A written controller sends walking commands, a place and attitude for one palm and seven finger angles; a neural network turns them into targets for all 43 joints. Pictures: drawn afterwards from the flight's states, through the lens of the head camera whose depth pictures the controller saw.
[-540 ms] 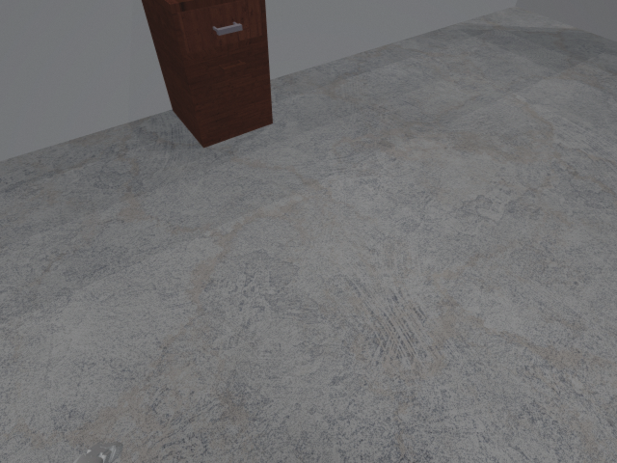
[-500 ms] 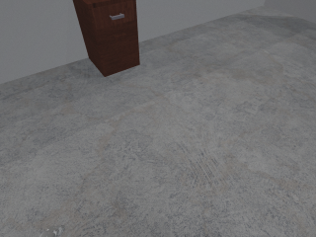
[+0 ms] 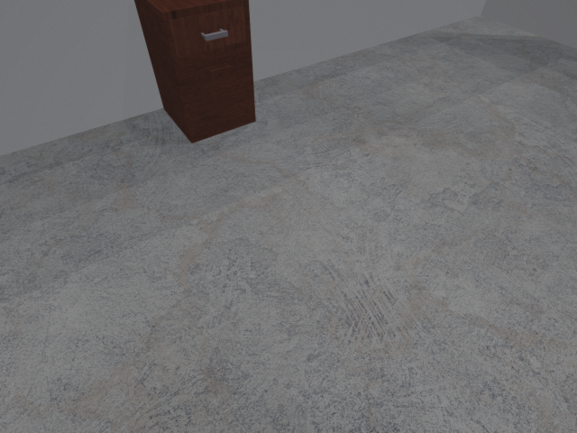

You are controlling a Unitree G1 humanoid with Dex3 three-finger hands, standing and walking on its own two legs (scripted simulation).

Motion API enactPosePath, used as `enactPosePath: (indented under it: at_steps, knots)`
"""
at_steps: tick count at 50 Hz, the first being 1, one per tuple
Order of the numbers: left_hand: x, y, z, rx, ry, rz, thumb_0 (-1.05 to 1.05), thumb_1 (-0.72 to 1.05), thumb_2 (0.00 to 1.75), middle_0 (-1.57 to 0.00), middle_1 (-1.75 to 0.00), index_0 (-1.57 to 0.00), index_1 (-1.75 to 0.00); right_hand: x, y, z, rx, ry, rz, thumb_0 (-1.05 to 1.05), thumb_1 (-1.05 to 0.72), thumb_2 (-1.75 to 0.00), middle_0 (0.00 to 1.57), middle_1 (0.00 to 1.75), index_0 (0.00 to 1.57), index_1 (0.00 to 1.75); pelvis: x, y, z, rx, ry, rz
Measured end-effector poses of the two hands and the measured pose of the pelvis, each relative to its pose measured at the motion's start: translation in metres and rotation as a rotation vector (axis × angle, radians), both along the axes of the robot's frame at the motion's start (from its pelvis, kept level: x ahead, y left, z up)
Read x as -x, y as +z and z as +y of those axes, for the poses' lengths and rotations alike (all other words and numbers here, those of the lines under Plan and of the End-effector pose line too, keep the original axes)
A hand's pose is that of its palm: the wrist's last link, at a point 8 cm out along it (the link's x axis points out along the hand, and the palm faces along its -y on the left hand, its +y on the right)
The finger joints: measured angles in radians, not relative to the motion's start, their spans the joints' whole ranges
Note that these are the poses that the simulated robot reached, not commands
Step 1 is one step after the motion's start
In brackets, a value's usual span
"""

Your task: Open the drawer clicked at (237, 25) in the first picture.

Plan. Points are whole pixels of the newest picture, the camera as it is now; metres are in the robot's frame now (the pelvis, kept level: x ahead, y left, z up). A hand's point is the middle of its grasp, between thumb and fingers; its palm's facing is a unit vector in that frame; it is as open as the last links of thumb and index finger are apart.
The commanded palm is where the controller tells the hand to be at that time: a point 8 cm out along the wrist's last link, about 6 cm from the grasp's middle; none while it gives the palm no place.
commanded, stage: stand and wait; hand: left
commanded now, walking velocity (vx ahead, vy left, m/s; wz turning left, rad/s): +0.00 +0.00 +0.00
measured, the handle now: (214, 33) +1.83 +0.46 -0.19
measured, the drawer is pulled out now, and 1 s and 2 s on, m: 0.00 0.00 0.00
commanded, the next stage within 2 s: look at it before walking up in 0.46 s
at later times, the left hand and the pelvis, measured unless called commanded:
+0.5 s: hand out of the picture +0.06 +0.24 -0.15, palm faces -0.04 -0.94 -0.33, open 7.4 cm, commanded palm none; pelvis -0.02 +0.00 +0.00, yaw +0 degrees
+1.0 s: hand out of the picture +0.06 +0.25 -0.15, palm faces -0.04 -0.94 -0.34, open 7.4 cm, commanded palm none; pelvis -0.01 +0.00 +0.00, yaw +0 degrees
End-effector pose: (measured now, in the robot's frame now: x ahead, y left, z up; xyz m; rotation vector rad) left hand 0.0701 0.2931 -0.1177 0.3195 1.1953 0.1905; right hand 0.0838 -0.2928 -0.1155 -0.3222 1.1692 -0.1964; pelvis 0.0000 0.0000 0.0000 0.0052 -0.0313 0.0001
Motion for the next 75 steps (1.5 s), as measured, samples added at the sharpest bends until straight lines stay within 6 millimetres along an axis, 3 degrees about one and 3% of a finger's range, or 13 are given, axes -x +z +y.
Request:
enactPosePath:
  at_steps: [9,20,62,68,75]
  knots:
    - [0.013,0.001,-0.001,-0.006,0.001,0.02,0.01,0.9,0.89,-0.2,-0.3,-0.2,-0.3,0.027,-0.003,-0.006,-0.002,-0.02,0.05,0.01,-0.9,-0.9,0.2,0.3,0.2,0.3,0.009,0.002,-0.003,0.0,-0.001,-0.005]
    - [0.013,0.002,-0.006,0.005,-0.014,0.003,0.01,0.9,0.89,-0.2,-0.3,-0.2,-0.3,0.038,-0.003,-0.005,-0.012,-0.025,0.052,0.01,-0.9,-0.9,0.2,0.3,0.2,0.3,0.017,0.002,-0.004,0.001,-0.004,-0.004]
    - [0.011,0.001,-0.002,0.002,-0.007,0.019,0.01,0.9,0.89,-0.2,-0.3,-0.2,-0.3,0.019,0.001,-0.001,-0.008,-0.011,0.036,0.01,-0.9,-0.9,0.2,0.3,0.2,0.3,0.011,0.004,-0.001,0.002,-0.004,0.003]
    - [0.019,-0.012,-0.016,0.044,0.002,0.062,0.0,0.9,0.89,-0.2,-0.3,-0.2,-0.3,0.028,-0.011,0.014,-0.044,-0.035,0.062,0.01,-0.9,-0.9,0.2,0.3,0.2,0.3,-0.002,-0.001,0.0,0.005,-0.028,0.009]
    - [0.043,-0.039,-0.041,0.15,0.049,0.181,0.0,0.9,0.89,-0.2,-0.3,-0.2,-0.3,0.051,-0.03,0.046,-0.093,-0.102,0.165,0.01,-0.91,-0.9,0.2,0.3,0.2,0.3,-0.036,-0.013,0.009,0.036,-0.043,0.027]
